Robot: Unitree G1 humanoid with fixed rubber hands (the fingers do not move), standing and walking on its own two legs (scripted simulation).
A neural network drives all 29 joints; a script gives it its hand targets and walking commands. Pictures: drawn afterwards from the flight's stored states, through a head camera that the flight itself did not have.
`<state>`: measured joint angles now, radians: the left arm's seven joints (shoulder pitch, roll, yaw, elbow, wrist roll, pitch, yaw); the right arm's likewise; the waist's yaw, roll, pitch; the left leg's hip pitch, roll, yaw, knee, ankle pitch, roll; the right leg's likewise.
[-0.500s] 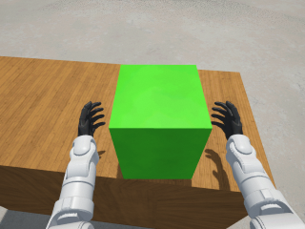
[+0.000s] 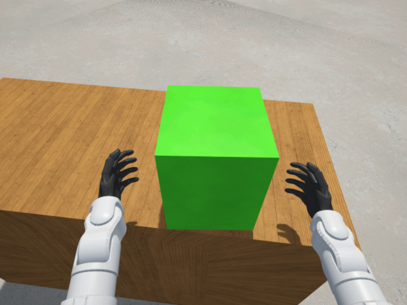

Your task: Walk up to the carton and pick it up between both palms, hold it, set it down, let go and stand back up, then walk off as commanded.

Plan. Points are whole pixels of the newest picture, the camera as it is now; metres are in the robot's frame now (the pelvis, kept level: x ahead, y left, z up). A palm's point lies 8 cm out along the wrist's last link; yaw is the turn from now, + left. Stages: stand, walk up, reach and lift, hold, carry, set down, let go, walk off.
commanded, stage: set down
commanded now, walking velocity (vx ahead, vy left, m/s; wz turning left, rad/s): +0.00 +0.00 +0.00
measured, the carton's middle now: (211, 160) +0.43 +0.05 +0.06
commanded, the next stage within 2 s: none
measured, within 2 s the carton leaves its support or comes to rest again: neither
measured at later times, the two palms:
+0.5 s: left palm (100, 224) +0.24 +0.22 +0.08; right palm (331, 246) +0.26 -0.18 +0.05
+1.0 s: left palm (97, 248) +0.21 +0.22 +0.05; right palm (335, 278) +0.21 -0.18 +0.03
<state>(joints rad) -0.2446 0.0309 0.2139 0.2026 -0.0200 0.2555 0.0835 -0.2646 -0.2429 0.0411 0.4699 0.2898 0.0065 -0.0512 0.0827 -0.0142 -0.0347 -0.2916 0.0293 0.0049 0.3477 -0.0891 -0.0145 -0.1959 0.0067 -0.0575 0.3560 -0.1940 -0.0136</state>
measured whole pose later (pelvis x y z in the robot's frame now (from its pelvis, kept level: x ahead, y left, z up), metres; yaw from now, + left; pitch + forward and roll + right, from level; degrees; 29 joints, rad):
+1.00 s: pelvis +0.00 +0.00 +0.00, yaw +0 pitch +1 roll +0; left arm 0.23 0.09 0.08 -0.23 -0.09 0.33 0.11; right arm 0.33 -0.20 0.04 -0.09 0.25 0.09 -0.05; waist 0.08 -0.03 0.01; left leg -0.28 0.03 0.00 0.35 -0.09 -0.01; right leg -0.20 0.01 -0.06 0.38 -0.20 -0.02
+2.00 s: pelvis +0.02 -0.01 +0.00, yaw +0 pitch +3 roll +0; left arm 0.29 0.16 0.08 0.15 -0.09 0.13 0.04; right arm 0.35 -0.15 0.04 0.35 0.13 -0.14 -0.04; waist 0.07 -0.04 0.02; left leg -0.28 0.03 0.01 0.35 -0.12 -0.01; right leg -0.18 0.01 -0.06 0.35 -0.22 -0.02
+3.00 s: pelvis +0.04 -0.01 +0.00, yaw +0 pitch +4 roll +0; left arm 0.29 0.18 0.07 0.34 -0.03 0.10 -0.01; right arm 0.20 -0.15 0.04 0.77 0.04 -0.32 -0.03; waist 0.03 -0.03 0.02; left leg -0.27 0.03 0.01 0.35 -0.15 -0.03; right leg -0.18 0.01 -0.06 0.37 -0.26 -0.02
